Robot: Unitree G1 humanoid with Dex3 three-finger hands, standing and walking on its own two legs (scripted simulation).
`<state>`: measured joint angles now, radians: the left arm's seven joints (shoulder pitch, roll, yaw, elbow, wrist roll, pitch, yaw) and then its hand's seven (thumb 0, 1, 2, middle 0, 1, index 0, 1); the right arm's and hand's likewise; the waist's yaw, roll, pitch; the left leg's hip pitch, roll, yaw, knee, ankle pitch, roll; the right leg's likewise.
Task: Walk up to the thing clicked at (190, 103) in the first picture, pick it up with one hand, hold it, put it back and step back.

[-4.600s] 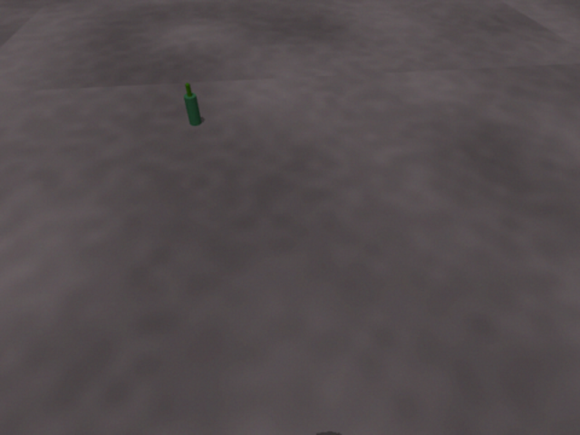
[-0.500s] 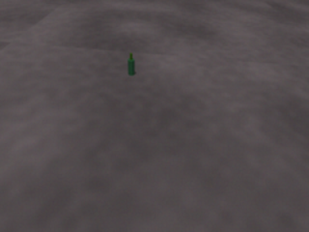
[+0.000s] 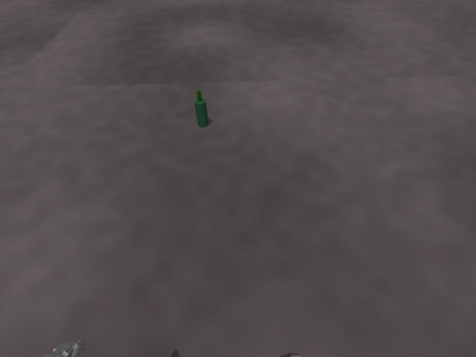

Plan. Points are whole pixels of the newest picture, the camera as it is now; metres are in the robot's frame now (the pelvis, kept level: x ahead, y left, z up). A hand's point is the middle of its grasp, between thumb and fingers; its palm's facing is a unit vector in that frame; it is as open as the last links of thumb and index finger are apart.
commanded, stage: walk up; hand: left
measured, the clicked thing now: (200, 108) +1.68 +0.21 -0.62
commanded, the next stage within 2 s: none
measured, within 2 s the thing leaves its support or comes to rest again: neither
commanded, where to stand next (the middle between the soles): +1.33 -0.01 m, yaw +2 degrees
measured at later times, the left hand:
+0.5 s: hand (104, 298) +0.30 +0.30 -0.16, palm faces +0.04 -0.94 -0.34, open 7.4 cm
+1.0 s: hand (156, 158) +0.68 +0.23 -0.11, palm faces -0.05 -0.92 -0.39, open 7.4 cm
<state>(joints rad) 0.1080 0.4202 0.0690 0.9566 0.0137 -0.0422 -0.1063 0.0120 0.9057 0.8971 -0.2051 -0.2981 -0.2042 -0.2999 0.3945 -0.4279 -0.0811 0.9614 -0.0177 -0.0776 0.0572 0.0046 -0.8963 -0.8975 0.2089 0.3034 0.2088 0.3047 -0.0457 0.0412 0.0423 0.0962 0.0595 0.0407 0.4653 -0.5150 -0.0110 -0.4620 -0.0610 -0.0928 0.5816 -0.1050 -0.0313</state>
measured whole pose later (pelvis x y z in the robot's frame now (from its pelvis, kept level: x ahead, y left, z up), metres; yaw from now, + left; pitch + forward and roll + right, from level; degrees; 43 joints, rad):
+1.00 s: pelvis +0.55 -0.04 +0.00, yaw +1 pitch -3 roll +1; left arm 0.16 0.39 0.05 0.88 0.01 -0.08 -0.08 0.01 0.91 0.90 -0.21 -0.30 -0.20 -0.30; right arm 0.35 -0.43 -0.06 0.91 -0.01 -0.06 0.03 0.01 -0.90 -0.90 0.20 0.30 0.20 0.30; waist -0.03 0.04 0.08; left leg -0.14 0.06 0.03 0.91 -0.48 0.02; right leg -0.39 -0.05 -0.08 0.66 -0.22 -0.03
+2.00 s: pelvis +0.93 -0.06 +0.01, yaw +1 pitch -3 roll +2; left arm 0.27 0.41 0.06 0.89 0.02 -0.09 -0.06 0.01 0.91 0.90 -0.21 -0.30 -0.21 -0.30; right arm 0.33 -0.43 -0.06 0.89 -0.01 -0.04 0.04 0.01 -0.90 -0.90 0.20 0.30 0.20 0.30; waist 0.01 0.05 0.07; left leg -0.27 0.03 0.02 0.96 -0.46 0.03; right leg -0.34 -0.07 -0.06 0.64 -0.25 -0.02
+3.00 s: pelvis +1.20 -0.04 +0.01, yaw +1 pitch -3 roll +1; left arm 0.26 0.38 0.02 0.87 0.01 -0.08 -0.02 0.01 0.90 0.90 -0.21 -0.30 -0.21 -0.30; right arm 0.28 -0.41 -0.04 0.87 -0.01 0.00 0.03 0.00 -0.90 -0.90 0.20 0.30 0.20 0.30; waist 0.01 0.06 0.12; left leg -0.35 -0.01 0.01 0.98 -0.51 0.03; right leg -0.32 -0.05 -0.03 0.59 -0.21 -0.01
